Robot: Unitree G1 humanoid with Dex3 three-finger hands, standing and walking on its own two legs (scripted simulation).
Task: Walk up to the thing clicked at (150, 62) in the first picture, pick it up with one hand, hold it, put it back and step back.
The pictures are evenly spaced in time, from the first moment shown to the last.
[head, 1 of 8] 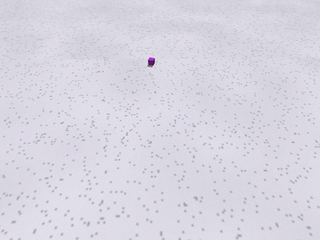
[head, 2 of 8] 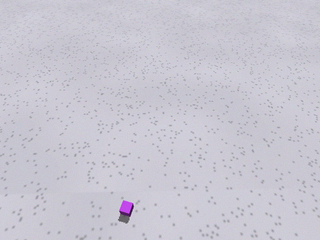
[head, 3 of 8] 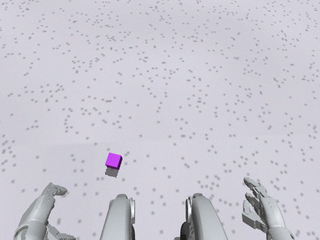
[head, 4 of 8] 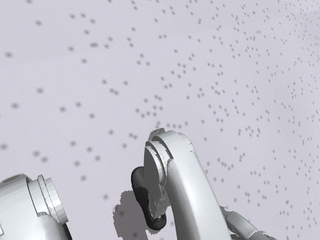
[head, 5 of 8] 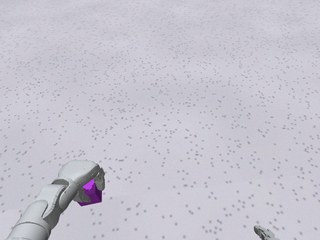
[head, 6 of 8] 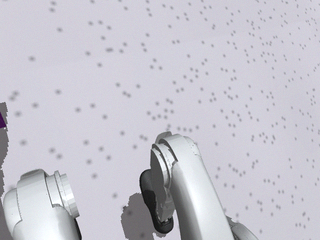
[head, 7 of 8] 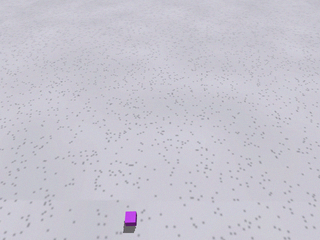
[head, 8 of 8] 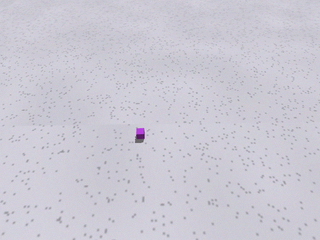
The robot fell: no
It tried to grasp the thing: yes
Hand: left
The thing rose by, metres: 0.65
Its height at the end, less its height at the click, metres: +0.00
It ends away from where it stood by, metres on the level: 0.01
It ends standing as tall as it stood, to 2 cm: yes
